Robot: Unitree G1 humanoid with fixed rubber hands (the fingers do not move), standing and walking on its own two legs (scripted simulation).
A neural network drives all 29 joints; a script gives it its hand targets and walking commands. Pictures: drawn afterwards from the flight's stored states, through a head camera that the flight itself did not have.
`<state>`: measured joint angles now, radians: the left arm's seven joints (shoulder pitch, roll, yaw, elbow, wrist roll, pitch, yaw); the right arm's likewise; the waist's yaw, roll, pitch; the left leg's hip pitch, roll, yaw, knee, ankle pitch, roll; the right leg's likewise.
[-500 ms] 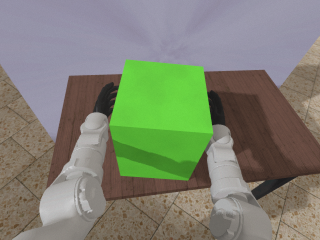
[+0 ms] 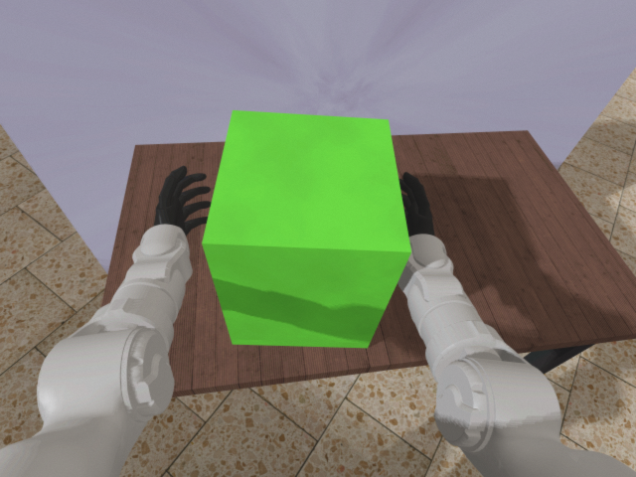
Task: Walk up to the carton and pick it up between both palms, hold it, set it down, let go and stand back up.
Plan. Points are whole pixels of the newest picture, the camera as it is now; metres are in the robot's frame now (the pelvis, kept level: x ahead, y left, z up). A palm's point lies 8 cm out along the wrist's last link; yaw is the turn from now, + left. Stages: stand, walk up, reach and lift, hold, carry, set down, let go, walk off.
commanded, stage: set down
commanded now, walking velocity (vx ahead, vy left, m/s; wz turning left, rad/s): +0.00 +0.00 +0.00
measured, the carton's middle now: (305, 238) +0.44 +0.03 +0.04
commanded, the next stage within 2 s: none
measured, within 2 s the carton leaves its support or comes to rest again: neither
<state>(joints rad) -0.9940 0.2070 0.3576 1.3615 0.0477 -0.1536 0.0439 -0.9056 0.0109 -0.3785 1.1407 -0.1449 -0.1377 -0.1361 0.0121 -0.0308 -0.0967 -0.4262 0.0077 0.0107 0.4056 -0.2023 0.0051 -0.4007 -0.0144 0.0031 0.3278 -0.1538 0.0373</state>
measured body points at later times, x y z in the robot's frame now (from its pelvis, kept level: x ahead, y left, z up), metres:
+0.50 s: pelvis -0.03 +0.01 +0.00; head +0.00 +0.03 +0.45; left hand +0.44 +0.22 +0.16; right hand +0.44 -0.13 +0.17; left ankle -0.02 +0.11 -0.74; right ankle -0.01 -0.14 -0.74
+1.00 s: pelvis -0.03 +0.01 +0.00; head +0.00 +0.03 +0.45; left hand +0.45 +0.23 +0.20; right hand +0.45 -0.13 +0.21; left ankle -0.02 +0.11 -0.74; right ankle -0.01 -0.14 -0.74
